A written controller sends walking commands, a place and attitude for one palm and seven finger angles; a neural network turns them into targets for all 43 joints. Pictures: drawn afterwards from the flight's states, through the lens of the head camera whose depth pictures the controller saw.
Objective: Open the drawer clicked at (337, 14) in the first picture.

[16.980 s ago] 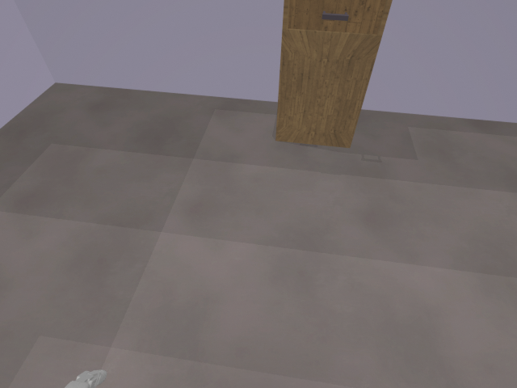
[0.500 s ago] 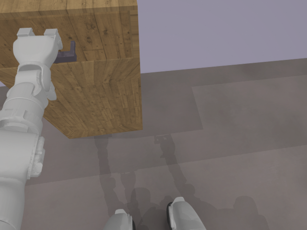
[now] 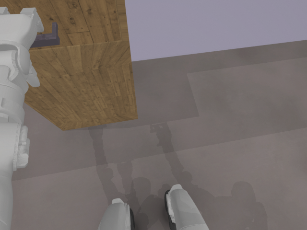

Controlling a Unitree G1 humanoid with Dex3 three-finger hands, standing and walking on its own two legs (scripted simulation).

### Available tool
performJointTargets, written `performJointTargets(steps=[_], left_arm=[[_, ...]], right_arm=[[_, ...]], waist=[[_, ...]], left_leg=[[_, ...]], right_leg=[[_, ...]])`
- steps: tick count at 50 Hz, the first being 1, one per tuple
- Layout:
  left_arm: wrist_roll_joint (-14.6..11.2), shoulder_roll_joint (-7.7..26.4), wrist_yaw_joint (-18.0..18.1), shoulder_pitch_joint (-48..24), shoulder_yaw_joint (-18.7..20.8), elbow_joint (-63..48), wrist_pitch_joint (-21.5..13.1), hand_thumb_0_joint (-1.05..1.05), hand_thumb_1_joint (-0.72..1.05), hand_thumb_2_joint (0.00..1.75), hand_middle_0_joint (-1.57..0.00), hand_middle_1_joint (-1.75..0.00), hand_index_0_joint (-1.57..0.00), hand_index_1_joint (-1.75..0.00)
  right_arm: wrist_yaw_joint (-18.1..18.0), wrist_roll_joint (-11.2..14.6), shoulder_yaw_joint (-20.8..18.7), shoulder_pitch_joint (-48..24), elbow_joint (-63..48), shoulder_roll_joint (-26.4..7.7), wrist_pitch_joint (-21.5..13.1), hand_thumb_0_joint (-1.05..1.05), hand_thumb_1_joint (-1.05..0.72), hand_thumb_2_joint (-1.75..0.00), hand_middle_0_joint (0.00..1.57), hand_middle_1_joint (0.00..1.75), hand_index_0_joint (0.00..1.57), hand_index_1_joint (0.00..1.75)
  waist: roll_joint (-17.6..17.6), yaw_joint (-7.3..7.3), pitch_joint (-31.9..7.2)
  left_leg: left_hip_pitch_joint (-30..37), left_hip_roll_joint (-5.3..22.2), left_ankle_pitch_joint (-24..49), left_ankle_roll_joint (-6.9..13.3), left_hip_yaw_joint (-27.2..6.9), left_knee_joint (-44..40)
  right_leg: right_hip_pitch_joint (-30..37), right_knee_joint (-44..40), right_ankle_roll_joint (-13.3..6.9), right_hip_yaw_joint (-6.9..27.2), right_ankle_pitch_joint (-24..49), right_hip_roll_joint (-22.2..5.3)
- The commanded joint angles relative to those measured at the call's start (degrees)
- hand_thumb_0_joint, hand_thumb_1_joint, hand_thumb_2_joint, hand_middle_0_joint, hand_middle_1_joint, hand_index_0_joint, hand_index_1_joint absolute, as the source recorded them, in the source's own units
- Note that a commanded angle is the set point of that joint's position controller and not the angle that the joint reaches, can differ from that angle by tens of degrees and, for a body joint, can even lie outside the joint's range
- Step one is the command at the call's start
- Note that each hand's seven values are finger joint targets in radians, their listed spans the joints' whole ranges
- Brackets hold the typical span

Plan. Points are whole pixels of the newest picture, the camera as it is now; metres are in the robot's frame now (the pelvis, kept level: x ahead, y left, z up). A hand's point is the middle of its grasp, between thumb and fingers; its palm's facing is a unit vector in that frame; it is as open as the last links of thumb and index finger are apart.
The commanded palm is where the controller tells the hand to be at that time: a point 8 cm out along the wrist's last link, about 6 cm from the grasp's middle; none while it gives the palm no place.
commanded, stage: lift the fingers back up to retry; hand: left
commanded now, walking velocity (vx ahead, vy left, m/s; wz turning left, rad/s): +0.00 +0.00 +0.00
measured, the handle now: (34, 35) +0.61 +0.23 +0.07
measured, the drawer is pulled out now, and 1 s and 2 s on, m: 0.00 0.00 0.00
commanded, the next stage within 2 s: re-aim the fingers above the handle in 0.76 s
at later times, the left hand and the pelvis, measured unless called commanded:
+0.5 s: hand (17, 35) +0.57 +0.24 +0.11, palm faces +0.01 +0.00 -1.00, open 13.8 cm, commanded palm +0.55 +0.23 +0.16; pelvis +0.04 +0.01 +0.04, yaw +0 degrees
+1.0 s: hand (15, 38) +0.56 +0.25 +0.11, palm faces -0.06 +0.02 -1.00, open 13.8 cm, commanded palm +0.55 +0.24 +0.17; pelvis +0.06 +0.00 +0.05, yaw +0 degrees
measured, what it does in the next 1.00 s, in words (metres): rises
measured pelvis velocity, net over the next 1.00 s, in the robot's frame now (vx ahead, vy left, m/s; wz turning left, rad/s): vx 0.06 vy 0.00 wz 0.00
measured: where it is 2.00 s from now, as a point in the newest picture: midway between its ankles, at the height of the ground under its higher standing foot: (151, 227)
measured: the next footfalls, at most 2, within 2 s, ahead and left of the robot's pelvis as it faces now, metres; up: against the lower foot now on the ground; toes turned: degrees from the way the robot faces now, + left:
none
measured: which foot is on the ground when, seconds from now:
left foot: down 0.00-1.00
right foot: down 0.00-1.00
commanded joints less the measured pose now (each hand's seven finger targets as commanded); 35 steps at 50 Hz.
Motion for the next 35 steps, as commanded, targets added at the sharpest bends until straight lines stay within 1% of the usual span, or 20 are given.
performJointTargets(steps=[1, 3, 4, 6, 10, 11, 15, 16, 18, 21, 22, 23, 26, 27, 28, 29, 30, 32, 34, 35], left_arm=[[-1.6, 10.6, -0.8, -18.8, 3.8, -8.9, -2.1, 0.00, -0.50, 0.30, -0.30, -1.20, -0.30, -1.20], [-1.4, 12.2, -0.6, -18.6, 4.3, -9.0, -1.9, 0.00, -0.50, 0.30, -0.30, -1.20, -0.30, -1.20], [-1.2, 11.0, -0.3, -20.0, 3.2, -9.8, -1.9, 0.00, -0.50, 0.30, -0.30, -1.20, -0.30, -1.20], [-1.3, 13.5, 0.2, -20.5, 5.4, -11.7, -2.3, 0.00, -0.50, 0.30, -0.30, -1.20, -0.30, -1.20], [-1.4, 12.3, 1.7, -20.8, 5.4, -15.2, -3.0, 0.00, -0.50, 0.30, -0.30, -1.20, -0.30, -1.20], [-1.6, 13.4, 2.0, -21.1, 6.7, -16.8, -3.4, 0.00, -0.50, 0.30, -0.30, -1.20, -0.30, -1.20], [-1.5, 12.8, 4.1, -20.4, 7.2, -18.6, -3.7, 0.00, -0.50, 0.30, -0.30, -1.20, -0.30, -1.20], [-1.4, 11.5, 4.7, -20.6, 6.6, -18.7, -3.6, 0.00, -0.50, 0.30, -0.30, -1.20, -0.30, -1.20], [-1.3, 11.4, 5.9, -19.9, 6.7, -16.9, -2.5, 0.00, -0.50, 0.30, -0.30, -1.20, -0.30, -1.20], [-1.4, 10.4, 6.7, -18.8, 6.6, -16.3, -0.9, 0.00, -0.50, 0.30, -0.30, -1.20, -0.30, -1.20], [-1.2, 9.3, 6.5, -17.8, 5.4, -14.2, 0.1, 0.00, -0.50, 0.30, -0.30, -1.20, -0.30, -1.20], [-1.4, 9.8, 6.4, -18.5, 5.6, -14.6, 0.8, 0.00, -0.50, 0.30, -0.30, -1.20, -0.30, -1.20], [-1.4, 6.5, 4.8, -19.0, 3.4, -16.8, 1.7, 0.00, -0.50, 0.30, -0.30, -1.20, -0.30, -1.20], [-1.6, 4.4, 4.0, -17.7, 2.0, -17.1, 1.9, 0.00, -0.50, 0.30, -0.30, -1.20, -0.30, -1.20], [-2.2, 5.4, 3.4, -17.9, 3.1, -18.7, 1.5, 0.00, -0.50, 0.30, -0.30, -1.20, -0.30, -1.20], [-2.5, 5.7, 2.8, -17.1, 3.5, -19.2, 1.3, 0.00, -0.50, 0.30, -0.30, -1.20, -0.30, -1.20], [-2.7, 4.5, 2.2, -16.4, 2.6, -17.9, 1.2, 0.00, -0.50, 0.30, -0.30, -1.20, -0.30, -1.20], [-2.8, 3.7, 1.5, -12.8, 2.4, -14.4, 0.9, 0.00, -0.50, 0.30, -0.30, -1.20, -0.30, -1.20], [-2.4, 5.2, 1.4, -12.5, 3.3, -13.9, 0.5, 0.00, -0.50, 0.30, -0.30, -1.20, -0.30, -1.20], [-2.2, 6.3, 1.6, -12.5, 4.1, -14.6, 0.1, 0.00, -0.50, 0.30, -0.30, -1.20, -0.30, -1.20]], right_arm=[[-0.9, -0.5, -3.9, 12.0, -1.6, -10.1, -0.6, 0.00, -0.90, -0.90, 0.20, 0.30, 0.20, 0.30], [-1.0, -0.3, -3.7, 12.0, -1.7, -10.0, -0.5, 0.00, -0.90, -0.90, 0.20, 0.30, 0.20, 0.30], [-1.1, -0.3, -3.7, 11.8, -1.6, -9.7, -0.6, 0.00, -0.90, -0.90, 0.20, 0.30, 0.20, 0.30], [-1.0, -0.3, -3.8, 11.9, -1.5, -10.0, -0.4, 0.00, -0.90, -0.90, 0.20, 0.30, 0.20, 0.30], [-0.9, -0.6, -4.2, 11.9, -1.2, -9.6, -0.3, 0.00, -0.90, -0.90, 0.20, 0.30, 0.20, 0.30], [-0.8, -0.7, -4.4, 11.7, -1.1, -9.7, -0.2, 0.00, -0.90, -0.90, 0.20, 0.30, 0.20, 0.30], [-0.6, -0.9, -4.6, 11.1, -0.5, -9.6, 0.3, 0.00, -0.90, -0.90, 0.20, 0.30, 0.20, 0.30], [-0.5, -0.9, -4.7, 10.8, -0.6, -9.4, 0.4, 0.00, -0.90, -0.90, 0.20, 0.30, 0.20, 0.30], [-0.3, -1.0, -4.7, 10.4, 0.1, -9.7, 0.7, 0.00, -0.90, -0.90, 0.20, 0.30, 0.20, 0.30], [0.1, -0.9, -4.8, 9.7, 0.0, -9.7, 1.1, 0.00, -0.90, -0.90, 0.20, 0.30, 0.20, 0.30], [0.1, -0.9, -4.7, 9.6, 0.1, -9.5, 1.4, 0.00, -0.90, -0.90, 0.20, 0.30, 0.20, 0.30], [0.2, -0.7, -4.7, 9.6, 0.2, -9.7, 1.5, 0.00, -0.90, -0.90, 0.20, 0.30, 0.20, 0.30], [0.4, -0.4, -5.3, 9.5, -0.4, -9.4, 1.9, 0.00, -0.90, -0.90, 0.20, 0.30, 0.20, 0.30], [0.4, -0.4, -5.6, 9.8, -0.4, -9.1, 1.9, 0.00, -0.90, -0.90, 0.20, 0.30, 0.20, 0.30], [0.4, -0.3, -5.7, 9.8, -0.5, -9.3, 2.1, 0.00, -0.90, -0.90, 0.20, 0.30, 0.20, 0.30], [0.4, -0.3, -5.8, 9.3, -0.8, -9.3, 2.3, 0.00, -0.90, -0.90, 0.20, 0.30, 0.20, 0.30], [0.2, -0.3, -5.8, 9.2, -0.7, -9.1, 2.4, 0.00, -0.90, -0.90, 0.20, 0.30, 0.20, 0.30], [0.0, -0.1, -5.5, 9.0, -0.4, -9.1, 2.7, 0.00, -0.90, -0.90, 0.20, 0.30, 0.20, 0.30], [-0.2, -0.1, -5.3, 8.2, -0.4, -9.4, 2.9, 0.00, -0.90, -0.90, 0.20, 0.30, 0.20, 0.30], [-0.1, -0.1, -5.3, 8.0, -0.7, -9.4, 2.8, 0.00, -0.90, -0.90, 0.20, 0.30, 0.20, 0.30]], waist=[[-0.3, -2.21, -28.6], [0.9, -1.46, -29.1], [1.5, -2.08, -28.3], [1.5, -1.16, -30.0], [3.9, -0.36, -31.7], [4.4, 0.12, -33.0], [4.7, 0.97, -30.9], [3.9, 0.87, -30.6], [4.1, 0.71, -27.1], [3.5, 1.45, -28.1], [3.0, 1.37, -26.4], [3.3, 1.28, -26.5], [4.5, 1.69, -28.8], [4.7, 1.75, -29.2], [4.0, 2.03, -29.4], [3.6, 2.42, -29.0], [1.5, 1.77, -27.5], [-1.9, 1.89, -22.8], [-2.6, 2.27, -20.4], [-1.9, 2.70, -20.7]], left_leg=[[13.9, -1.5, 10.1, 2.1, -0.5, -8.1], [14.6, -1.7, 9.6, 1.9, -0.5, -9.2], [15.4, -1.6, 9.8, 2.0, -0.5, -9.6], [17.7, -1.6, 11.5, 1.8, -0.9, -10.3], [24.2, -1.4, 16.7, 1.2, -1.4, -12.0], [25.9, -1.4, 18.6, 1.1, -1.4, -12.3], [28.9, -1.3, 22.2, 0.6, -1.4, -14.2], [29.5, -1.4, 23.0, 0.6, -1.4, -14.5], [29.7, -1.3, 23.0, 0.4, -1.4, -15.8], [32.0, -1.3, 26.1, 0.3, -1.0, -16.9], [31.4, -1.3, 26.5, 0.2, -0.8, -17.5], [32.2, -1.3, 27.1, 0.1, -0.7, -17.8], [37.6, -0.8, 34.3, -0.6, -0.9, -18.6], [39.5, -0.5, 37.5, -0.8, -1.2, -18.6], [40.5, -0.3, 39.4, -1.0, -1.3, -18.7], [40.5, -0.4, 39.4, -0.8, -1.1, -19.1], [39.5, -0.6, 38.0, -0.5, -0.9, -19.5], [36.1, -0.8, 35.0, 0.1, -0.5, -20.7], [33.9, -1.2, 31.2, 0.4, 0.0, -21.7], [33.8, -1.3, 30.4, 0.5, 0.2, -21.9]], right_leg=[[21.0, -7.1, -2.0, -1.2, 5.8, 2.8], [22.5, -7.8, -2.0, -1.1, 5.4, 2.8], [22.3, -8.4, -1.9, -1.1, 5.5, 2.7], [23.4, -8.8, -2.0, -1.1, 6.3, 3.0], [24.8, -10.5, -2.1, -1.6, 9.1, 3.2], [25.6, -10.8, -2.2, -1.5, 10.2, 3.3], [27.4, -12.6, -2.3, -1.9, 12.3, 3.4], [27.7, -13.0, -2.4, -2.0, 12.7, 3.5], [27.5, -14.0, -2.4, -2.3, 12.5, 3.5], [30.3, -14.9, -2.5, -2.3, 14.8, 3.5], [30.9, -15.3, -2.4, -2.4, 15.4, 3.4], [31.3, -15.6, -2.3, -2.4, 16.0, 3.4], [32.9, -16.6, -2.5, -2.8, 18.8, 3.6], [32.7, -16.9, -2.3, -3.0, 19.6, 3.7], [33.5, -17.2, -2.2, -2.9, 20.7, 3.8], [34.6, -17.7, -2.2, -2.7, 21.1, 3.8], [35.2, -18.1, -2.1, -2.6, 21.2, 3.8], [36.0, -18.8, -2.1, -2.5, 21.4, 3.6], [36.4, -19.1, -2.2, -2.3, 20.6, 3.4], [36.9, -19.0, -2.4, -2.2, 20.4, 3.3]])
